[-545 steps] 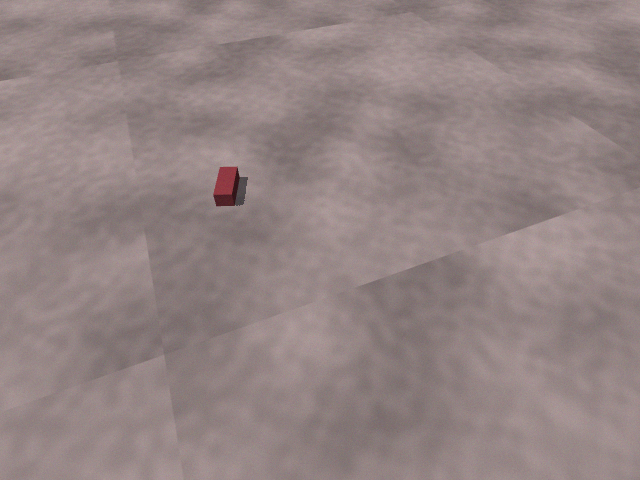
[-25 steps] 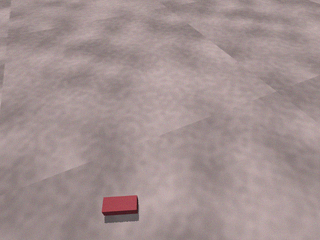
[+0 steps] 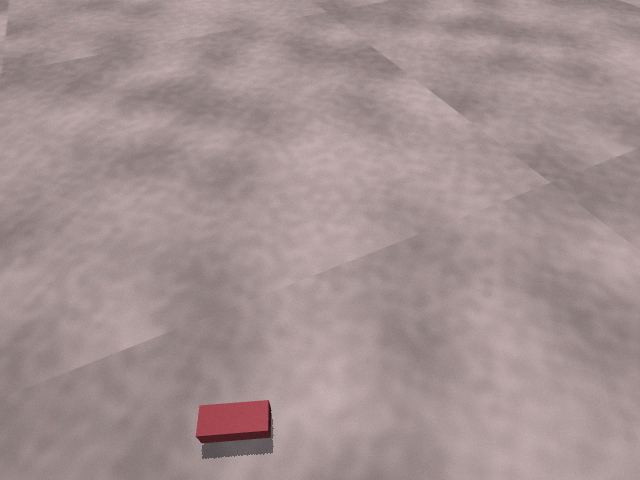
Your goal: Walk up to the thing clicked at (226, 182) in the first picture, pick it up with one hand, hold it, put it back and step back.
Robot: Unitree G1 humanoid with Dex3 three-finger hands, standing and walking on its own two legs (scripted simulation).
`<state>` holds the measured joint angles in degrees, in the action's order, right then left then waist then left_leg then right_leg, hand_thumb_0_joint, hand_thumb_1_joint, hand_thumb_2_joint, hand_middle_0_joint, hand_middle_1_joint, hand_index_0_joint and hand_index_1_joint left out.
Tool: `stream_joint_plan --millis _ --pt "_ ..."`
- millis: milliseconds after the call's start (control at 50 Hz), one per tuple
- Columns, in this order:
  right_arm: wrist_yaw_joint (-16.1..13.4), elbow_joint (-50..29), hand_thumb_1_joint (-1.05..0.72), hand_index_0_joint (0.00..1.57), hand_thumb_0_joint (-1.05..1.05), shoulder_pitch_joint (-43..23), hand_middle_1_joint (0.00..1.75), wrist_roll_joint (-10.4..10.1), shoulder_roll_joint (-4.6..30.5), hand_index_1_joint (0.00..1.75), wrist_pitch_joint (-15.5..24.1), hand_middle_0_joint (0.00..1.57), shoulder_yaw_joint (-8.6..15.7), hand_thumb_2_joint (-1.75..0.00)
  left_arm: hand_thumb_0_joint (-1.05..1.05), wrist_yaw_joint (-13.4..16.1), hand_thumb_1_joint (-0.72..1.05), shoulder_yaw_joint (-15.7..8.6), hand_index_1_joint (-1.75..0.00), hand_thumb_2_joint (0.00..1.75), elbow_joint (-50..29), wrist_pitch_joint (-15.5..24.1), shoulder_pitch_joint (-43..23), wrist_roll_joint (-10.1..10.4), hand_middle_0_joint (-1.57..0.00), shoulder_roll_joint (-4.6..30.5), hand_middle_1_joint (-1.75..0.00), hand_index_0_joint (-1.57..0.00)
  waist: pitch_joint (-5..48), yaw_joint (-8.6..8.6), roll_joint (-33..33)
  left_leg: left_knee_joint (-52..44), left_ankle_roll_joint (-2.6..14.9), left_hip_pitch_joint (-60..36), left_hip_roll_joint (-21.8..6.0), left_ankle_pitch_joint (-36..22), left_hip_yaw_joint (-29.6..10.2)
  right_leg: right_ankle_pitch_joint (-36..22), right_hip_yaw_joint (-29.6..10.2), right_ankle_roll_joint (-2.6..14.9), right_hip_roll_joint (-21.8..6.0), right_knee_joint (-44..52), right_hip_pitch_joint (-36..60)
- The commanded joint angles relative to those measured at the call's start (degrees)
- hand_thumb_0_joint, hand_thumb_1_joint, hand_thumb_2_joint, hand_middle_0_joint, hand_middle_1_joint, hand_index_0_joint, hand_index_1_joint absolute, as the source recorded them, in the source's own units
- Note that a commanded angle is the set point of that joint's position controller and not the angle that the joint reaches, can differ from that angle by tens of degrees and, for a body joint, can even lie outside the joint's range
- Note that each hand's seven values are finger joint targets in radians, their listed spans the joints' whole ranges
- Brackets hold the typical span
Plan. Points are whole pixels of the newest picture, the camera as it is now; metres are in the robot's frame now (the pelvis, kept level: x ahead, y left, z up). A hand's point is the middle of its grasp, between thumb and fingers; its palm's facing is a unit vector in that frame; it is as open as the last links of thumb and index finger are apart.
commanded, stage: walk up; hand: left
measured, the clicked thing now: (235, 421) +0.43 +0.26 -0.74
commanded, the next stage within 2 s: none
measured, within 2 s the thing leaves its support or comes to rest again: neither
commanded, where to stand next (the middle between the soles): +0.04 +0.02 m, yaw +1 degrees
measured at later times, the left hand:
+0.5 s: hand out of the picture +0.10 +0.26 -0.15, palm faces -0.03 -0.93 -0.37, open 7.4 cm
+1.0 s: hand out of the picture +0.10 +0.28 -0.16, palm faces +0.02 -0.95 -0.32, open 7.4 cm
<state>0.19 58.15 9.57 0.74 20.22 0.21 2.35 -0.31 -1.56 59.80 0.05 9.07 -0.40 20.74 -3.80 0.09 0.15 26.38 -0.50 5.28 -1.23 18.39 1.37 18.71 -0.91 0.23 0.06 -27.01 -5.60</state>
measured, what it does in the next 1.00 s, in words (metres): steps on the spot: right foot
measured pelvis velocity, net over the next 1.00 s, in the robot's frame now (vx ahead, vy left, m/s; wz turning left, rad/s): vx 0.04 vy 0.02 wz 0.02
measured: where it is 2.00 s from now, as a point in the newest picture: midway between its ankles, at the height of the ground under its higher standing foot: outside the picture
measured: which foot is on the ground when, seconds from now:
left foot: down 0.00-1.00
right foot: down 0.00-0.28, up 0.30-0.42, down 0.44-1.00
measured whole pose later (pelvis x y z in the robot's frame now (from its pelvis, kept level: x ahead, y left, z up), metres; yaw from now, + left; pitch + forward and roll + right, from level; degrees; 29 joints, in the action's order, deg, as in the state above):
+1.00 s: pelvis +0.04 +0.02 +0.01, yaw +1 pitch -3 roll +0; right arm 0.1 60.1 8.2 0.4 19.2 1.1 0.8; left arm -1.0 -0.9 62.9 -0.7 7.7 0.1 21.0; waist -3.9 -0.6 1.4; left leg 23.2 0.1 5.9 0.1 14.2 -0.6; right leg 11.5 0.0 -1.7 -1.8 -22.3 -7.8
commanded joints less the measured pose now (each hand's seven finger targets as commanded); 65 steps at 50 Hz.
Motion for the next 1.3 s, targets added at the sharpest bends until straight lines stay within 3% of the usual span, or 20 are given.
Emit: stream_joint_plan --millis 0,80,160,220,260,320,380,420,440,460,480,500,600,660,700,720,740,820,1040,1280 --pt "-0.97 -4.45 -0.90 0.20 0.00 -1.20 0.30 -0.14 12.29 0.30 1.35 0.20 2.75 -0.90 0.00 0.93 0.90 -2.93 -0.30 0.90 -4.50 1.47 -0.85 0.16 -0.20 12.27 -0.30 -0.20 4.70 -0.27 -0.30 0.22 4.42 -0.99 -4.94 -24.05 -3.02 -26.19 -3.93 4.06 -4.77 0.52 0.39" --pt "-0.88 -5.56 -0.90 0.20 0.00 -3.51 0.30 0.02 11.14 0.30 1.23 0.20 2.51 -0.90 0.00 1.21 0.90 -3.54 -0.30 0.90 -4.49 1.54 1.40 0.06 -0.20 14.36 -0.30 -0.20 4.63 -1.66 3.61 5.01 3.13 4.60 -2.48 -18.78 -0.33 -30.67 -8.87 6.81 -8.82 2.39 5.04" --pt "-0.67 -5.69 -0.90 0.20 0.00 -2.78 0.30 0.43 9.87 0.30 1.41 0.20 2.36 -0.90 0.00 1.24 0.90 -3.63 -0.30 0.90 -6.30 1.38 -1.10 -0.41 -0.20 14.90 -0.30 -0.20 1.56 -0.55 6.42 2.84 2.99 7.88 -0.04 -1.68 0.23 -29.75 -11.60 10.11 -12.76 3.29 3.65" --pt "-0.81 -3.20 -0.90 0.20 0.00 5.04 0.30 0.83 14.66 0.30 2.52 0.20 4.06 -0.90 0.00 0.83 0.90 -2.91 -0.30 0.90 -8.79 1.13 -5.98 0.42 -0.20 11.30 -0.30 -0.20 4.26 3.17 -2.66 -5.01 6.56 -10.83 -8.52 -31.22 -8.55 -23.60 -0.81 2.83 -2.32 -10.31 -10.66" --pt "-1.05 -3.51 -0.90 0.20 0.00 6.12 0.30 0.22 16.32 0.30 2.86 0.20 4.58 -0.90 0.00 0.96 0.90 -2.59 -0.30 0.90 -8.64 0.68 -6.89 0.21 -0.20 9.41 -0.30 -0.20 1.69 3.42 -9.03 -6.19 14.83 -13.40 -19.22 -45.91 -17.32 14.01 0.68 1.45 1.40 -19.60 -19.24" --pt "-1.46 -5.27 -0.90 0.20 0.00 3.51 0.30 0.74 15.90 0.30 2.69 0.20 4.14 -0.90 0.00 0.37 0.90 -2.84 -0.30 0.90 -9.30 0.71 -5.36 0.42 -0.20 9.74 -0.30 -0.20 -1.16 1.52 -8.29 -5.63 12.97 -10.25 -15.47 -41.40 -11.99 13.38 -1.79 2.12 -1.55 -15.80 -19.53" --pt "-1.49 -7.29 -0.90 0.20 0.00 -2.68 0.30 0.13 13.49 0.30 1.95 0.20 2.85 -0.90 0.00 0.12 0.90 -2.97 -0.30 0.90 -6.77 1.29 -0.88 -0.11 -0.20 8.70 -0.30 -0.20 2.96 -1.34 -7.95 0.35 7.38 -2.91 -9.13 -36.91 -4.03 -4.12 2.52 1.64 -0.91 1.06 -5.00" --pt "-1.37 -7.71 -0.90 0.20 0.00 -2.73 0.30 -1.47 11.40 0.30 1.25 0.20 1.94 -0.90 0.00 0.81 0.90 -4.00 -0.30 0.90 -4.50 1.39 2.77 -0.79 -0.20 11.80 -0.30 -0.20 7.49 -2.83 -1.19 5.60 3.01 6.34 -5.17 -26.29 -2.01 -25.35 -1.12 3.26 -4.18 4.49 9.26" --pt "-0.88 -9.31 -0.90 0.20 0.00 -1.12 0.30 -1.71 9.71 0.30 1.16 0.20 1.42 -0.90 0.00 0.97 0.90 -5.13 -0.30 0.90 -5.95 1.99 6.62 -0.68 -0.20 16.20 -0.30 -0.20 10.77 -4.60 7.80 15.46 1.82 10.59 0.53 -8.61 0.56 -18.20 -13.61 7.19 -12.56 8.85 11.55" --pt "-1.04 -7.84 -0.90 0.20 0.00 1.16 0.30 -1.06 9.98 0.30 -0.05 0.20 1.99 -0.90 0.00 0.60 0.90 -4.93 -0.30 0.90 -6.37 2.14 2.90 -0.85 -0.20 18.45 -0.30 -0.20 8.00 -3.31 8.58 22.33 2.28 9.33 2.71 17.38 -2.14 -4.59 -22.64 14.06 -21.03 13.71 0.98" --pt "-0.99 -6.68 -0.90 0.20 0.00 2.70 0.30 -0.07 11.57 0.30 -0.34 0.20 2.70 -0.90 0.00 0.38 0.90 -5.18 -0.30 0.90 -7.72 1.98 -0.34 -1.50 -0.20 18.24 -0.30 -0.20 3.00 -2.00 7.59 26.20 2.55 10.10 1.20 19.86 -5.51 5.64 -25.10 16.16 -21.66 14.03 -4.56" --pt "-0.69 -6.46 -0.90 0.20 0.00 2.32 0.30 -0.16 11.80 0.30 -0.14 0.20 2.47 -0.90 0.00 0.34 0.90 -4.87 -0.30 0.90 -8.50 1.92 -1.22 -1.32 -0.20 16.32 -0.30 -0.20 0.22 -2.15 7.65 26.82 2.83 13.59 0.73 18.62 -6.93 4.10 -22.36 16.12 -19.96 13.95 -4.76" --pt "0.18 -3.80 -0.90 0.20 0.00 6.43 0.30 0.35 10.33 0.30 0.98 0.20 1.84 -0.90 0.00 0.14 0.90 -4.05 -0.30 0.90 -9.30 2.05 -2.76 -1.50 -0.20 13.91 -0.30 -0.20 1.84 -0.83 9.12 10.50 0.78 10.15 -0.69 9.53 -3.25 -2.98 -9.89 10.82 -13.36 11.98 -4.71" --pt "-0.43 -1.05 -0.90 0.20 0.00 9.03 0.30 1.28 10.75 0.30 1.70 0.20 2.63 -0.90 0.00 -0.30 0.90 -3.62 -0.30 0.90 -8.94 0.46 -5.45 -0.06 -0.20 12.41 -0.30 -0.20 3.62 1.49 5.34 -5.30 0.43 -1.68 1.13 -5.31 -1.82 -1.19 -5.13 6.45 -10.30 4.82 -11.60" --pt "-1.02 -3.09 -0.90 0.20 0.00 3.49 0.30 1.64 15.53 0.30 2.56 0.20 3.13 -0.90 0.00 -0.59 0.90 -2.45 -0.30 0.90 -8.27 -0.27 -4.08 0.96 -0.20 8.16 -0.30 -0.20 1.27 -0.46 -5.54 -15.14 4.72 5.06 -11.72 2.75 -21.24 3.79 -0.90 0.72 -2.61 -2.02 -13.35" --pt "-0.89 -3.93 -0.90 0.20 0.00 -0.94 0.30 0.86 17.79 0.30 2.60 0.20 3.25 -0.90 0.00 -0.38 0.90 -3.43 -0.30 0.90 -6.02 -0.73 -2.91 0.60 -0.20 11.17 -0.30 -0.20 -0.72 -1.20 -5.95 -15.60 9.16 15.54 -14.94 10.45 -22.13 7.93 -0.27 0.90 -1.86 -7.14 -4.57" --pt "-0.80 -4.38 -0.90 0.20 0.00 -3.81 0.30 0.87 16.33 0.30 2.59 0.20 2.56 -0.90 0.00 -0.50 0.90 -3.31 -0.30 0.90 -5.31 -0.60 -1.42 0.51 -0.20 10.91 -0.30 -0.20 -2.16 -2.66 -5.19 -14.82 9.17 17.67 -13.60 10.03 -19.37 6.74 -0.60 1.10 -1.90 -6.46 -2.29" --pt "-0.69 -2.77 -0.90 0.20 0.00 -2.46 0.30 0.00 13.08 0.30 2.93 0.20 1.24 -0.90 0.00 -0.16 0.90 -2.78 -0.30 0.90 -2.70 0.88 -1.82 0.57 -0.20 11.28 -0.30 -0.20 4.07 -1.51 -7.81 -7.76 2.83 6.05 -6.61 -15.33 -9.80 -14.34 -2.77 1.71 -4.59 5.27 1.09" --pt "-1.10 -0.26 -0.90 0.20 0.00 -4.15 0.30 -0.75 12.45 0.30 2.24 0.20 1.04 -0.90 0.00 0.27 0.90 -1.33 -0.30 0.90 0.92 1.36 -4.56 0.44 -0.20 10.88 -0.30 -0.20 6.48 -0.26 -0.77 -8.54 2.13 -1.63 -5.98 -23.56 -6.69 -22.51 -3.21 1.17 -6.91 7.45 1.16" --pt "-0.84 0.97 -0.90 0.20 0.00 -7.05 0.30 -0.53 11.93 0.30 1.76 0.20 0.79 -0.90 0.00 0.67 0.90 -1.82 -0.30 0.90 1.67 1.74 -6.34 -0.07 -0.20 10.93 -0.30 -0.20 6.93 -0.10 0.40 -9.82 1.62 -1.90 -5.86 -22.12 -5.96 -23.90 -2.86 0.86 -7.64 9.63 3.33"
